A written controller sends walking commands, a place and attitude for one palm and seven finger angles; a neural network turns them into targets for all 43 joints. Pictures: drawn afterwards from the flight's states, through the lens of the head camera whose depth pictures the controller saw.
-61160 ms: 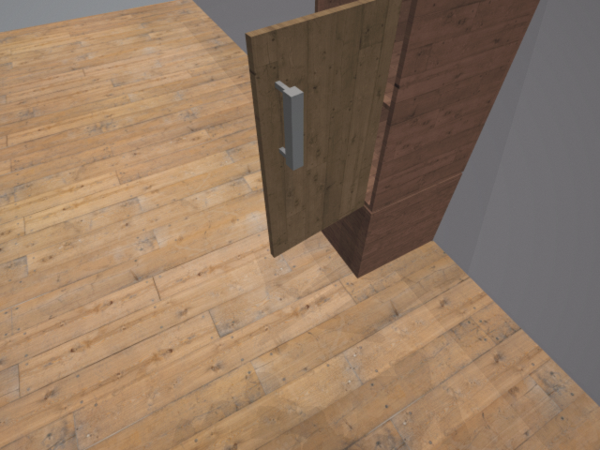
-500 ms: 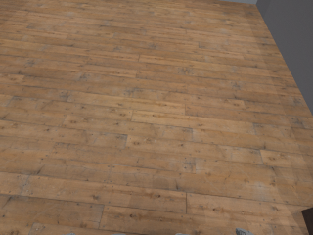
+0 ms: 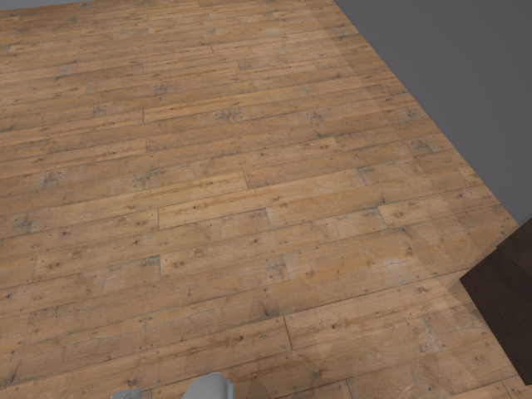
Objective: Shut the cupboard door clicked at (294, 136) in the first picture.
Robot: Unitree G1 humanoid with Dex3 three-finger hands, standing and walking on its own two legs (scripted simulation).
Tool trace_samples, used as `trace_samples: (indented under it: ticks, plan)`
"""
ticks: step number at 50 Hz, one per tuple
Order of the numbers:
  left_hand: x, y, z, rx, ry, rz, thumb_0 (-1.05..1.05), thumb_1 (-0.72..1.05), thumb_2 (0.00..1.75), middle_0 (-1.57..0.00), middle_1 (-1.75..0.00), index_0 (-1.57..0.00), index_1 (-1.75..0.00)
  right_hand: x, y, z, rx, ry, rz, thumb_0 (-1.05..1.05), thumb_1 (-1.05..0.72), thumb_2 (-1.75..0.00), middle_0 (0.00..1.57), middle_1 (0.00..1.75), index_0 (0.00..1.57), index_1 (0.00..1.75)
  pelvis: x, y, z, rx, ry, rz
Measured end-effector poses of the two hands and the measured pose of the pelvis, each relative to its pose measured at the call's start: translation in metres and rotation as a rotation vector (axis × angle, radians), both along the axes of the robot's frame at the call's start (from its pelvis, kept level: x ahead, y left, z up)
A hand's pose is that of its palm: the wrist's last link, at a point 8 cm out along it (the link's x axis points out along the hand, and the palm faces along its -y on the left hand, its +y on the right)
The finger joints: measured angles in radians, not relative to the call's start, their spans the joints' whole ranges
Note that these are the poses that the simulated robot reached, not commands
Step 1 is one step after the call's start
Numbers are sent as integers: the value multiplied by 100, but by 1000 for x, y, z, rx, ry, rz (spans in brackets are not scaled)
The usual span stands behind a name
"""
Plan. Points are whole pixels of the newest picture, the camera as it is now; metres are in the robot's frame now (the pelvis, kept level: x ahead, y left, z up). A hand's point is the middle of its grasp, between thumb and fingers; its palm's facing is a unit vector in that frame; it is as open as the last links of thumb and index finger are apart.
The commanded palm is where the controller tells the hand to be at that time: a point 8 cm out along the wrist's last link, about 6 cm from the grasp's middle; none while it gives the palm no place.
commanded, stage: turn to face it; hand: left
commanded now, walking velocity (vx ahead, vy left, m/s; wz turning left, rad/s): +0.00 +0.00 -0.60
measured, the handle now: out of the picture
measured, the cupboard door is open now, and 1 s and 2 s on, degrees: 20 20 20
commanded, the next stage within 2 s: take the last steps up to it in 1.44 s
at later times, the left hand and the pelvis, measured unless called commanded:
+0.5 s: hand (179, 355) +0.20 +0.17 -0.16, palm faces -0.31 -0.92 -0.24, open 7.4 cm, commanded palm none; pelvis +0.03 +0.00 -0.01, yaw -19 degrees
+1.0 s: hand (210, 332) +0.25 +0.13 -0.18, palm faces -0.53 -0.82 -0.20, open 7.4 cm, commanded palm none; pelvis +0.06 +0.00 +0.00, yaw -36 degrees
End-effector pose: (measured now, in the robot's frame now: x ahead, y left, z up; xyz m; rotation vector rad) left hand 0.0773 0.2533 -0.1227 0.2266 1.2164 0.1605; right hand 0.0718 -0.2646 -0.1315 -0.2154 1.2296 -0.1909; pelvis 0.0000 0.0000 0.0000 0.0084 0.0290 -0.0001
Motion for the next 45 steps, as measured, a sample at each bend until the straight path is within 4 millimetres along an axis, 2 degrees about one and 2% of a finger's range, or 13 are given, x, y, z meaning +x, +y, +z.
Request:
trace_samples:
  ticks: [4, 9, 12, 16, 21, 26, 28, 30, 38, 45]
  plan:
    - [9, 1, -8, -27, 17, -29, 1, 90, 90, -21, -30, -20, -30, 10, 7, 8, -10, -36, -24, 1, -91, -90, 20, 30, 20, 30, 7, 6, 0, -5, 7, -46]
    - [28, 14, -26, -55, 34, -58, 1, 90, 90, -21, -30, -20, -30, 16, 22, 12, -43, -88, -56, 1, -91, -90, 20, 30, 20, 30, 17, 22, -9, -22, 14, -109]
    - [43, 18, -27, -57, 45, -101, 1, 91, 90, -21, -30, -20, -30, 7, 30, 17, -49, -87, -74, 1, -91, -90, 20, 30, 21, 30, 20, 26, -6, -26, 6, -157]
    - [68, 17, -18, -56, 35, -153, 1, 91, 90, -20, -30, -20, -30, -13, 35, 20, -40, -56, -126, 1, -90, -90, 20, 30, 21, 30, 24, 26, 1, -41, 2, -208]
    - [103, -2, -8, -43, 8, -245, 1, 91, 90, -20, -30, -20, -30, -48, 29, 13, -15, -10, -229, 1, -90, -90, 20, 30, 21, 30, 27, 18, 3, -50, 0, -277]
    - [140, -39, -5, -14, -61, -357, 1, 91, 90, -20, -30, -20, -30, -89, 8, -11, 19, 38, -341, 1, -90, -90, 20, 30, 21, 30, 29, -4, -11, -29, -7, -340]
    - [148, -53, -5, 1, -89, -387, 1, 91, 90, -20, -30, -20, -30, -101, -3, -21, 23, 66, -378, 1, -90, -90, 20, 30, 21, 30, 29, -9, -17, -29, -6, -363]
    - [149, -63, -2, 7, -89, -408, 1, 91, 90, -20, -30, -20, -30, -106, -10, -21, 15, 82, -409, 1, -90, -90, 20, 30, 21, 30, 29, -11, -14, -29, -8, -384]
    - [146, -80, -5, -15, -6, -469, 1, 91, 90, -21, -30, -20, -30, -86, -20, 3, -13, -12, -461, 1, -91, -90, 20, 30, 20, 30, 38, -15, -1, -9, 0, -464]
    - [169, -75, -29, -53, 37, -509, 1, 90, 90, -21, -30, -20, -30, -67, -6, 11, -67, -84, -494, 1, -91, -90, 20, 30, 20, 30, 57, -2, -11, -23, 12, -549]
